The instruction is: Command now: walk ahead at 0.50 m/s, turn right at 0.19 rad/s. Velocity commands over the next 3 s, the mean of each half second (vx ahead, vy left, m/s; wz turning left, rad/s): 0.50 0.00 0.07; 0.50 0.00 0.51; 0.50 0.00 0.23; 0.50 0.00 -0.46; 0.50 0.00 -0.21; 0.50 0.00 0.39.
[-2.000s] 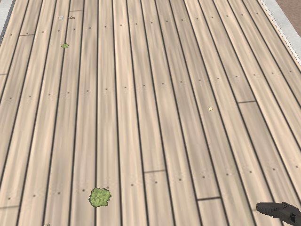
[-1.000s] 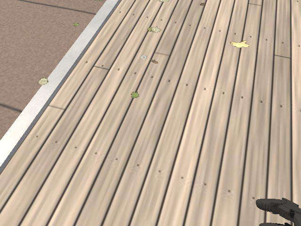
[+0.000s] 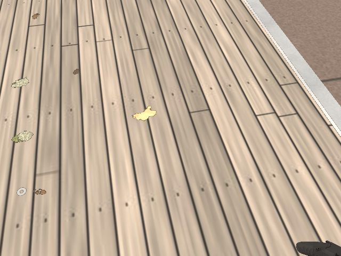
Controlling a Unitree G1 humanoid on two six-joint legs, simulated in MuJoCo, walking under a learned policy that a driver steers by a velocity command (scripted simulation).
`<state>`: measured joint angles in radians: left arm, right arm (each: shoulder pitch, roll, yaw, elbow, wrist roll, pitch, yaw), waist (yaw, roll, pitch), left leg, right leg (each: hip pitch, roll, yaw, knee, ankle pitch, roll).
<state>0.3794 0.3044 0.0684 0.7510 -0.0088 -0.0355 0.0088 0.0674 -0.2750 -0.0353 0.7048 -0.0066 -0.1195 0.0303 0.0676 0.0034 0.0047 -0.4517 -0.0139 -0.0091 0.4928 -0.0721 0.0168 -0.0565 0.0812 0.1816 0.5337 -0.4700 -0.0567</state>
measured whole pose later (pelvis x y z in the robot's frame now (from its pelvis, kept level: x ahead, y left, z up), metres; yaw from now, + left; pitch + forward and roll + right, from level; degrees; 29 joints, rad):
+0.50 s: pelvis +0.26 -0.02 +0.00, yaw +5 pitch +2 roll +1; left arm 0.01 0.25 0.03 0.63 0.00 -0.11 -0.02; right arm 0.45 -0.29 -0.06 0.87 0.02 -0.04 -0.01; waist -0.10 0.00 0.02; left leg -0.05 -0.02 -0.11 0.49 -0.45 0.01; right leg -0.45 -0.01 0.03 0.48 -0.09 -0.01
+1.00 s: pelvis +0.50 +0.05 -0.01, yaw +23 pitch +1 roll -3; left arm 0.32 0.31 0.09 0.86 -0.03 -0.05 0.01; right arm 0.08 -0.28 -0.06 0.63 0.02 -0.01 0.05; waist 0.06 0.02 0.04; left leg -0.51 0.03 0.04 0.60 -0.12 0.10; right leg 0.07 -0.07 -0.27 0.43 -0.46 0.06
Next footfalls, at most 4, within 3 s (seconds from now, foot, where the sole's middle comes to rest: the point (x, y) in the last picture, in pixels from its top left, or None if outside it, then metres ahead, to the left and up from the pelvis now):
0.48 right None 0.42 -0.13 -0.76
1.00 left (140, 220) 0.62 0.20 -0.76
1.54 right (159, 147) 0.99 0.16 -0.76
2.02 left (109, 114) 1.18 0.44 -0.76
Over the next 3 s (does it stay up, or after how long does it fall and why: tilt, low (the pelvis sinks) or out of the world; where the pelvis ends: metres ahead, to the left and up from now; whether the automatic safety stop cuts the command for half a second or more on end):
stays up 1.55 0.35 0.00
